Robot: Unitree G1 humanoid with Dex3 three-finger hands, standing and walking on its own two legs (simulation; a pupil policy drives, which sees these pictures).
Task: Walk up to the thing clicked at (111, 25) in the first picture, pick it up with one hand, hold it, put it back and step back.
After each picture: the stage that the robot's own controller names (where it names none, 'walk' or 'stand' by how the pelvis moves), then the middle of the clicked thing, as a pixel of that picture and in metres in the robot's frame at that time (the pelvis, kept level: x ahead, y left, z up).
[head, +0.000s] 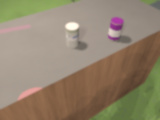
stand; (115, 29) +0.73 -0.16 +0.00
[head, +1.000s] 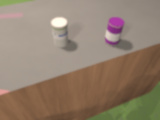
sink last; (113, 32) +0.60 -0.12 +0.04
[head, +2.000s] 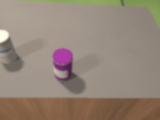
rise first; (63, 66) +0.39 +0.13 +0.04
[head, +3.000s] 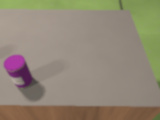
rise first; (19, 72) +0.37 +0.24 +0.05
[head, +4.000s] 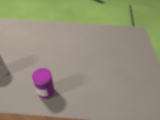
stand; (44, 84) +0.36 +0.17 +0.00
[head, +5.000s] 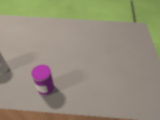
stand; (43, 81) +0.37 +0.17 +0.00
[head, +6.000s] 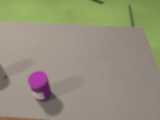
stand; (40, 87) +0.35 +0.18 +0.00
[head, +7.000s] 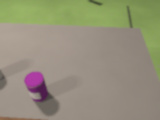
stand; (37, 87) +0.36 +0.19 +0.00
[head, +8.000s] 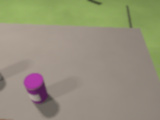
stand; (36, 89) +0.35 +0.19 +0.00
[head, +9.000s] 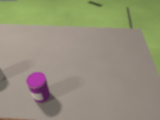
rise first; (39, 88) +0.35 +0.19 +0.00
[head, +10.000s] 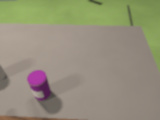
go down; (40, 86) +0.36 +0.19 +0.00
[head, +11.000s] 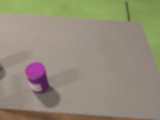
go down; (38, 79) +0.38 +0.18 +0.01
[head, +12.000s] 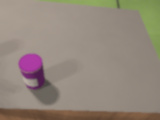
go down; (33, 73) +0.37 +0.16 +0.05
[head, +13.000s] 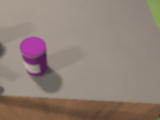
close in; (35, 58) +0.39 +0.16 +0.08
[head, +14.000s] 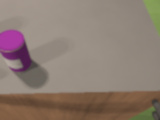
go down; (16, 53) +0.40 +0.18 +0.10
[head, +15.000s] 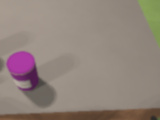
close in; (25, 73) +0.35 +0.16 +0.07
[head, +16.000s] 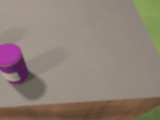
close in; (13, 66) +0.37 +0.18 +0.09
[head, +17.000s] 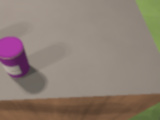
close; (14, 59) +0.39 +0.18 +0.09
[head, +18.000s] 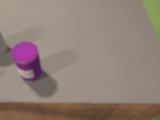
close in; (28, 63) +0.38 +0.16 +0.08
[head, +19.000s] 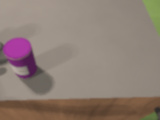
lift; (22, 60) +0.39 +0.16 +0.09
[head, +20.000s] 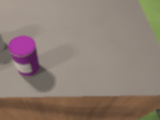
lift; (26, 58) +0.39 +0.16 +0.09
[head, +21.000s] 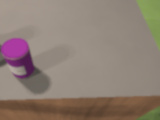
lift; (20, 60) +0.39 +0.17 +0.09
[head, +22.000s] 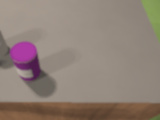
close in; (27, 63) +0.38 +0.17 +0.08
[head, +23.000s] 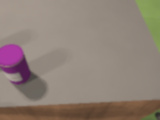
close; (15, 66) +0.37 +0.18 +0.09
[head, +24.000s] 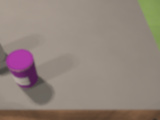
close in; (24, 70) +0.36 +0.17 +0.07
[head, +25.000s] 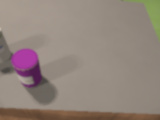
close in; (28, 70) +0.36 +0.17 +0.08
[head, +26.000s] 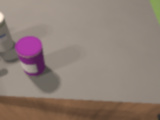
close in; (32, 58) +0.39 +0.16 +0.09
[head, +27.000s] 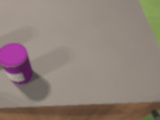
close in; (17, 66) +0.37 +0.17 +0.08
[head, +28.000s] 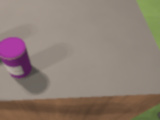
close; (16, 59) +0.39 +0.17 +0.09
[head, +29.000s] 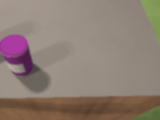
close in; (18, 57) +0.39 +0.17 +0.09
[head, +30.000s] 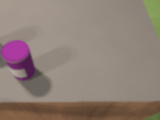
close in; (20, 62) +0.38 +0.17 +0.08
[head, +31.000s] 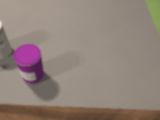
close in; (30, 65) +0.37 +0.16 +0.08
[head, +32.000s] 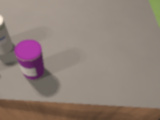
close in; (31, 61) +0.38 +0.16 +0.08
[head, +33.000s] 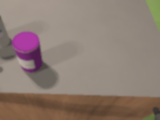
close in; (29, 54) +0.40 +0.16 +0.09
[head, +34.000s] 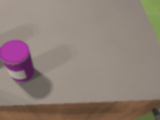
close in; (19, 63) +0.37 +0.16 +0.09
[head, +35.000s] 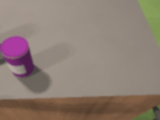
lift; (19, 59) +0.39 +0.17 +0.09
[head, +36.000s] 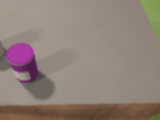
close in; (24, 65) +0.37 +0.17 +0.08
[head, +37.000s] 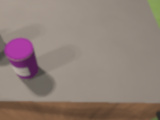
close in; (24, 60) +0.38 +0.17 +0.09
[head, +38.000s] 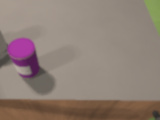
lift; (25, 60) +0.39 +0.16 +0.09
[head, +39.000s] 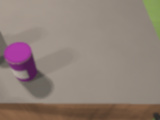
lift; (23, 64) +0.38 +0.17 +0.08
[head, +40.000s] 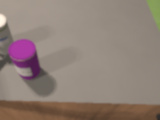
lift; (26, 61) +0.38 +0.17 +0.09
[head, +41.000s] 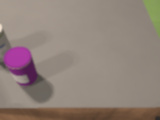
lift; (23, 68) +0.37 +0.17 +0.08
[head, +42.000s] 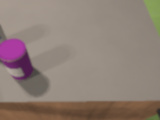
lift; (17, 61) +0.38 +0.18 +0.09
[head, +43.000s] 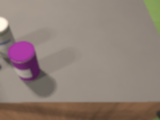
lift; (26, 63) +0.38 +0.16 +0.09
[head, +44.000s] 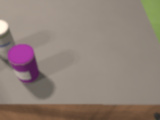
lift; (25, 65) +0.38 +0.17 +0.08
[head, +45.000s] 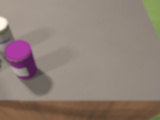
lift; (22, 62) +0.39 +0.17 +0.09
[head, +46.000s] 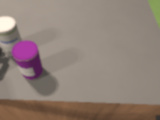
lift; (29, 61) +0.38 +0.17 +0.09
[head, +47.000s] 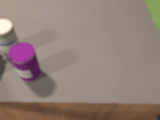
lift; (26, 63) +0.38 +0.17 +0.08
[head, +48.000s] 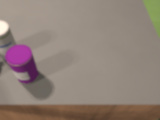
lift; (24, 66) +0.37 +0.17 +0.08
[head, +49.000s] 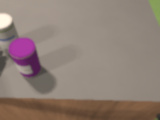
lift; (26, 59) +0.39 +0.17 +0.09
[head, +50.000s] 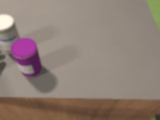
lift; (28, 59) +0.39 +0.16 +0.09
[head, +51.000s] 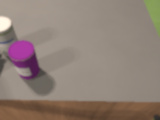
lift; (26, 61) +0.39 +0.17 +0.08
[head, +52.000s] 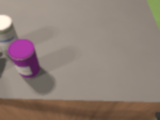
lift; (26, 60) +0.39 +0.17 +0.09
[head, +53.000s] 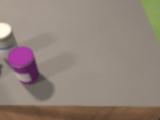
lift; (25, 67) +0.37 +0.17 +0.08
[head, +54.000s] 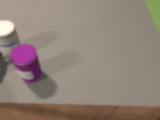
lift; (28, 65) +0.38 +0.17 +0.08
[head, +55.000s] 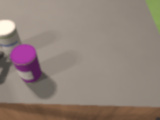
lift; (28, 65) +0.38 +0.17 +0.08
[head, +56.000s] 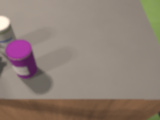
lift; (23, 61) +0.39 +0.17 +0.09
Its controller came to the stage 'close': yes
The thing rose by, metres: 0.00
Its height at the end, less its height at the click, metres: +0.00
